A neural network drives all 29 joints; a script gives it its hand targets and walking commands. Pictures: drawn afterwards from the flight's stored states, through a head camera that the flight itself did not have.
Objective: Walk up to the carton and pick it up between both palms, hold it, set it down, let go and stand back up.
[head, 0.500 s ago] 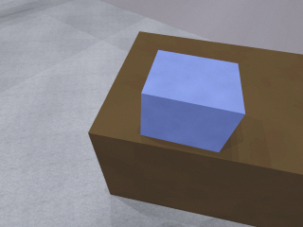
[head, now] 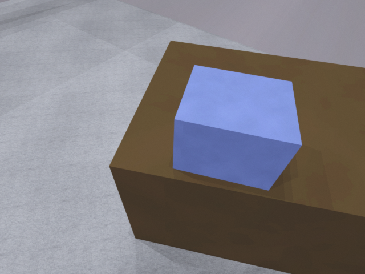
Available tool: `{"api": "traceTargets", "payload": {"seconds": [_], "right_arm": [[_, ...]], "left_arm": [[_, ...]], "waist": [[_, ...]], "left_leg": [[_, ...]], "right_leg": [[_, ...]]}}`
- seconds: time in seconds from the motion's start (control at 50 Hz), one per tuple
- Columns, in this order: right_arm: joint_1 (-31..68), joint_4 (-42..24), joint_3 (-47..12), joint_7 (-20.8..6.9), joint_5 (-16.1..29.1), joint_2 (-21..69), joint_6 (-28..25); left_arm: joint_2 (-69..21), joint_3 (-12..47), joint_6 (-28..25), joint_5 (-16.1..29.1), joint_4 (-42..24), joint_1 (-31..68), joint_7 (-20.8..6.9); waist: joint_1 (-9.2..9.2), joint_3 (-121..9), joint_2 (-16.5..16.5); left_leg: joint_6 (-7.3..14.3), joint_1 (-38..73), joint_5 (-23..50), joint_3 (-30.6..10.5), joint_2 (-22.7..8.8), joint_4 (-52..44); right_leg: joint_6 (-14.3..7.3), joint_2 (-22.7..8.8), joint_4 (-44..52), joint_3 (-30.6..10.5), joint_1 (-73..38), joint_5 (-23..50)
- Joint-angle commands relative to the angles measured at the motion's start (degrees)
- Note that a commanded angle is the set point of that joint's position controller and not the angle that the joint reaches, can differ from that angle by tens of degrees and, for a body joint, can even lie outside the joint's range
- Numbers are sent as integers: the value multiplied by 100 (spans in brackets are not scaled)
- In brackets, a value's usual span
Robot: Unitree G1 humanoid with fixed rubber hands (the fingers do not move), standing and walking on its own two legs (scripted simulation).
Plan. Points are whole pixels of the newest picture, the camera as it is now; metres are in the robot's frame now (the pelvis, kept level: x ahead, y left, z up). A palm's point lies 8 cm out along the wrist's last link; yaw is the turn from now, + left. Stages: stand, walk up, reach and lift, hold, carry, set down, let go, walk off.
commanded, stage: walk up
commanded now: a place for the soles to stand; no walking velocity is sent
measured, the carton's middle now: (230, 126) +0.49 -0.13 +0.02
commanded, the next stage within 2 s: reach and lift in 0.58 s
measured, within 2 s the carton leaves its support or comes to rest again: neither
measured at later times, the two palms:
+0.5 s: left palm out of the picture -0.02 +0.25 -0.14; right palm out of the picture +0.00 -0.24 -0.13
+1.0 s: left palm (99, 273) +0.15 +0.18 -0.10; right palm out of the picture +0.08 -0.31 -0.10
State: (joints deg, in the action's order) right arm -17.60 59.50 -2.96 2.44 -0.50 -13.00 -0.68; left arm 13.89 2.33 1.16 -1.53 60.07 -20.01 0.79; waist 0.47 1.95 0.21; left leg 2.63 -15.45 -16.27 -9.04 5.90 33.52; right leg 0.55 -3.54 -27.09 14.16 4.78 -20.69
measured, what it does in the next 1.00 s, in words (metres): shifts its weight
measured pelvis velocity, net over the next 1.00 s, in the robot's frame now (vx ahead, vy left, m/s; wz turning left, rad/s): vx -0.05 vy -0.05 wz -0.20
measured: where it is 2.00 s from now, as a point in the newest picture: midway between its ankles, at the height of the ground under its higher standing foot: outside the picture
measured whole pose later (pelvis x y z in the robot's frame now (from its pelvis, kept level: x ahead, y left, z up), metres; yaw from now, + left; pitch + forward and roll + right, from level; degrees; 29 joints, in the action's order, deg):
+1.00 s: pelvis -0.05 -0.05 -0.01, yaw -12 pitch -1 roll +1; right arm -1.1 39.0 -8.1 0.5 6.5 -15.9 13.6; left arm 13.1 -11.0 41.6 -4.5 26.7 -2.4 -3.7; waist 1.3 4.5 3.2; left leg -1.5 -18.5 -14.9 1.0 -2.3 34.2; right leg -4.0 2.9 -36.1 3.0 15.3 -20.2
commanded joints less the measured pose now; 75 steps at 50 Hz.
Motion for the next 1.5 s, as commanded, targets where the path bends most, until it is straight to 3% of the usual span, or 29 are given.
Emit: {"api": "traceTargets", "payload": {"seconds": [0.0,0.06,0.12,0.18,0.24,0.36,0.5,0.56,0.58,0.6,0.62,0.64,0.66,0.7,0.72,0.74,0.78,0.82,0.86,0.92,0.98,1.06,1.16,1.2,1.24,1.3,1.36,1.42,1.48], "right_arm": [[-316,-111,117,66,26,-718,-50],[-406,-50,122,64,37,-601,-72],[-458,-42,170,73,40,-781,-75],[-359,-11,100,77,21,-614,-51],[-311,39,116,74,9,-622,-63],[-407,59,123,86,-7,-646,-66],[-321,109,86,65,19,-514,-47],[-344,139,80,60,26,-546,-34],[4942,-1355,883,-227,-628,-607,-149],[3768,-835,982,-401,-667,-549,267],[3601,-1166,1172,-571,-598,-718,724],[3253,-1224,1061,-746,-459,-863,1112],[2999,-1181,915,-871,-250,-862,1314],[2502,-787,542,-1026,98,-1120,1513],[2313,-589,222,-1025,428,-1222,1570],[2027,-601,-52,-971,757,-1221,1560],[1625,-754,-421,-772,1192,-1314,1510],[1762,-1048,-476,-473,1271,-1372,1466],[2285,-1574,-464,-254,970,-1170,1410],[2590,-2773,-549,-131,699,-361,1289],[2414,-3705,-345,-139,458,177,1273],[1857,-4226,54,-29,230,204,1262],[1525,-3979,160,259,323,246,1125],[1379,-3718,121,328,391,167,1061],[1415,-3740,94,380,449,53,1006],[1073,-3515,67,366,485,-64,969],[1151,-3711,69,147,523,-117,721],[1227,-3789,354,-83,415,-377,270],[1063,-3542,495,-346,493,-305,-96]], "left_arm": [[659,-106,-29,-2,-95,-407,38],[559,-102,-12,-10,-67,-459,60],[466,-77,-18,3,-64,-506,64],[536,-84,-16,4,-22,-494,75],[548,-75,-26,-21,11,-523,97],[564,-106,-36,12,85,-492,93],[552,-112,-33,-2,151,-581,113],[513,-97,-39,30,117,-508,102],[1876,-402,1160,383,-2741,5057,35],[1671,-337,1975,541,-2605,3832,193],[1378,-237,2620,727,-2695,3373,236],[1260,-311,3101,817,-2879,3068,285],[1185,-402,3474,857,-3129,3019,301],[714,-487,4041,748,-3672,2629,317],[578,-610,4261,711,-3736,2341,268],[416,-704,4467,589,-3750,1647,169],[415,-1046,4689,214,-3776,734,-70],[511,-1389,4718,-166,-3526,327,-361],[868,-1615,4552,-478,-3448,822,-482],[1113,-1837,4080,-520,-3575,1512,-412],[1255,-1792,3490,-249,-3983,2263,-407],[1440,-1591,3028,104,-4527,2492,-345],[1627,-1303,2826,401,-4703,2313,-421],[1670,-1368,2785,494,-4619,1902,-421],[1731,-1432,2760,554,-4464,1688,-444],[1504,-1310,2726,538,-4376,1050,-512],[1305,-1259,2451,628,-4308,792,-508],[1133,-1094,1999,710,-4541,915,-386],[1064,-894,1532,763,-4620,1072,-268]], "waist": [[21,188,-146],[-45,204,-382],[-6,-33,-313],[43,162,-19],[46,283,-332],[-18,141,15],[-18,306,-163],[-25,368,42],[-262,-675,139],[-251,-44,91],[-265,-669,176],[-75,-1139,127],[-84,-1502,-118],[-199,-2442,-792],[-220,-2539,-1037],[-158,-2667,-1031],[-18,-2102,-703],[82,-1159,50],[279,-237,298],[581,18,616],[606,-313,600],[305,-1077,51],[-17,-1265,-55],[42,-1207,-102],[24,-948,197],[68,-560,97],[169,-690,202],[126,-1040,2],[153,-1107,-285]], "left_leg": [[86,-546,1716,-556,-644,-548],[37,-409,2239,-682,-709,-625],[90,-283,2393,-1048,-886,-786],[86,-468,2167,-764,-728,-721],[-42,-621,2059,-575,-667,-686],[-44,-352,2089,-655,-722,-767],[-67,-628,1603,-512,-651,-700],[-51,-642,1407,-477,-668,-680],[-486,-1402,476,552,-869,19],[-582,-1832,-793,748,-822,229],[-548,-1821,-846,721,-802,285],[-577,-1781,-734,796,-808,397],[-635,-1363,-18,739,-934,535],[-799,237,3086,439,-1156,1028],[-866,907,3909,291,-1168,1102],[-891,1430,4518,289,-1126,1121],[-933,1653,4324,470,-1033,784],[-860,1343,3232,805,-733,370],[-677,271,1358,1153,-506,-36],[-403,-671,571,1464,-498,-138],[-244,-1136,-109,1570,-681,-45],[-234,-1690,-181,1492,-875,116],[-265,-904,94,1414,-855,99],[-314,-699,511,1428,-793,-73],[-235,-341,627,1424,-749,-342],[-291,393,1305,1471,-619,-639],[-350,989,2000,1433,-571,-761],[-431,1519,2480,1337,-583,-772],[-480,1838,2254,1253,-633,-834]], "right_leg": [[-455,-592,390,-623,-249,760],[-338,-494,211,-575,-192,669],[-282,-346,182,-707,-274,471],[-333,-467,389,-745,-376,644],[-406,-604,417,-752,-410,789],[-361,-534,407,-712,-355,675],[-418,-613,509,-751,-355,619],[-436,-627,567,-733,-273,473],[-326,-10,-1200,-896,2049,-372],[-442,-106,-1486,-1048,2096,-940],[-403,-92,-1678,-936,1722,-927],[-323,-63,-1890,-928,1619,-604],[-338,-37,-2103,-861,1947,56],[-320,238,-2492,-633,2797,1022],[-306,354,-2421,-654,3057,1184],[-324,405,-2178,-685,2841,1672],[-325,457,-1357,-668,2030,2302],[-153,461,-577,-692,1248,2990],[-24,404,-178,-898,907,1950],[278,2,149,-1607,595,1514],[353,-374,312,-2166,748,359],[289,-588,-14,-2508,314,834],[323,-570,1,-2346,734,1360],[278,-399,-73,-2052,643,1771],[380,-290,64,-1870,656,1862],[271,26,345,-1460,745,2096],[207,323,568,-1113,864,2205],[83,456,651,-968,1126,2112],[-46,486,883,-940,1439,1501]]}}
